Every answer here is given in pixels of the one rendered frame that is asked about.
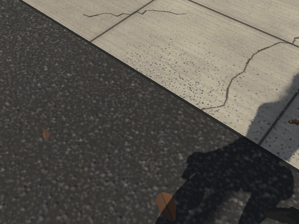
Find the robot right hand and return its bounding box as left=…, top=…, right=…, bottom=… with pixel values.
left=263, top=206, right=299, bottom=224

